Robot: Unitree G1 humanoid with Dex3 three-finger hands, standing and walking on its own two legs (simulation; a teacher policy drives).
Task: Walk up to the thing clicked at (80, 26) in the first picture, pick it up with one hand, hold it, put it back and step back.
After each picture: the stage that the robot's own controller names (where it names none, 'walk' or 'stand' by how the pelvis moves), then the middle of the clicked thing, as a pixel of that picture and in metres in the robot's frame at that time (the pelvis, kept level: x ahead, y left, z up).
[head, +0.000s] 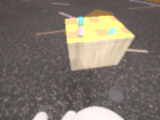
stand; (80, 28) +0.98 +0.16 +0.00
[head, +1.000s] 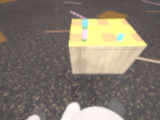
walk; (84, 31) +0.88 +0.13 +0.01
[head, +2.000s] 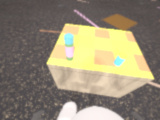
walk; (69, 48) +0.52 +0.21 +0.03
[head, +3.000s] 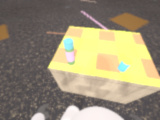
stand; (70, 53) +0.49 +0.19 +0.03
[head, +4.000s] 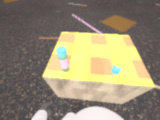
stand; (63, 60) +0.44 +0.23 +0.00
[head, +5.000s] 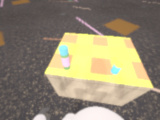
stand; (65, 58) +0.48 +0.23 -0.01
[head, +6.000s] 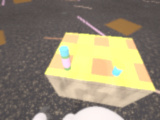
stand; (66, 59) +0.47 +0.22 -0.01
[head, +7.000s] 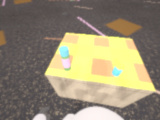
stand; (65, 59) +0.46 +0.22 -0.01
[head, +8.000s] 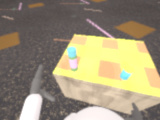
rise first; (73, 60) +0.47 +0.19 +0.00
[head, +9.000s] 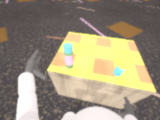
go down; (68, 57) +0.50 +0.19 +0.00
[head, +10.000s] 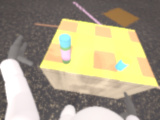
go down; (65, 51) +0.47 +0.18 +0.04
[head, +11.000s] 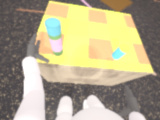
close in; (55, 40) +0.49 +0.19 +0.08
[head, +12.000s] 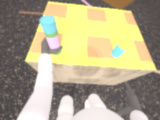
close; (53, 39) +0.50 +0.20 +0.09
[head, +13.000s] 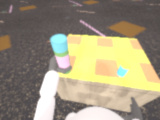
lift; (63, 57) +0.32 +0.17 +0.21
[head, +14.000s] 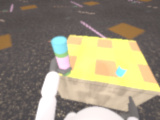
hold; (63, 59) +0.32 +0.17 +0.19
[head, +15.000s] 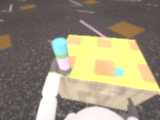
hold; (63, 60) +0.32 +0.17 +0.18
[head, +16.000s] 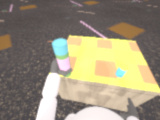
hold; (63, 60) +0.32 +0.17 +0.17
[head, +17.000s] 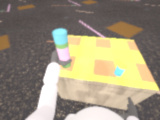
crouch; (63, 51) +0.38 +0.18 +0.20
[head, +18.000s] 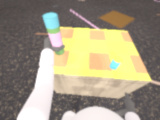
lower; (55, 37) +0.48 +0.20 +0.20
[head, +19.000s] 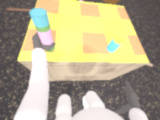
lower; (45, 34) +0.53 +0.21 +0.10
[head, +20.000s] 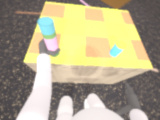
lower; (51, 40) +0.50 +0.20 +0.09
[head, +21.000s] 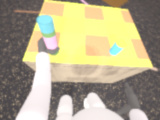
lower; (50, 39) +0.50 +0.20 +0.09
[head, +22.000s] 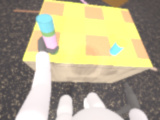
lower; (50, 38) +0.50 +0.20 +0.09
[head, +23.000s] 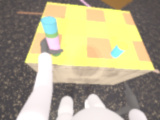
open; (53, 40) +0.50 +0.19 +0.09
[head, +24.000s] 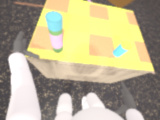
sink last; (56, 36) +0.50 +0.19 +0.09
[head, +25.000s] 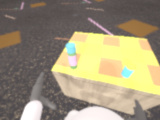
sink last; (72, 57) +0.47 +0.19 +0.04
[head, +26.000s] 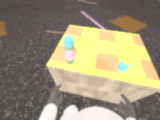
stand; (69, 51) +0.49 +0.19 +0.05
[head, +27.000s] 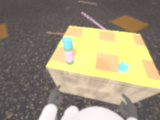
stand; (68, 52) +0.48 +0.19 +0.06
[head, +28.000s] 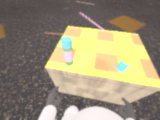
stand; (68, 53) +0.48 +0.19 +0.06
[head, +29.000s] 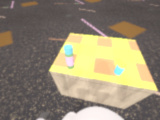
stand; (69, 58) +0.50 +0.20 +0.00
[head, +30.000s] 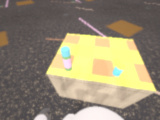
stand; (67, 60) +0.47 +0.21 -0.01
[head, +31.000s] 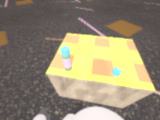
stand; (66, 60) +0.47 +0.22 -0.01
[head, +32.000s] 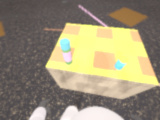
walk; (67, 53) +0.48 +0.21 +0.00
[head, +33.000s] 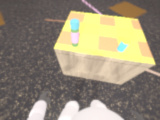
walk; (74, 34) +0.65 +0.18 +0.02
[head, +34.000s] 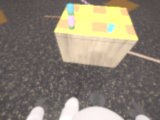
walk; (71, 18) +0.91 +0.28 +0.02
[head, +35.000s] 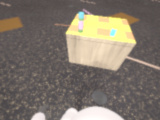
stand; (80, 23) +1.09 +0.19 +0.00
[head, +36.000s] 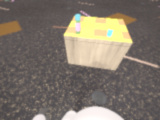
stand; (77, 25) +1.09 +0.21 -0.01
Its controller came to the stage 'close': yes
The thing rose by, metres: 0.20
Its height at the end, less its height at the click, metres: +0.00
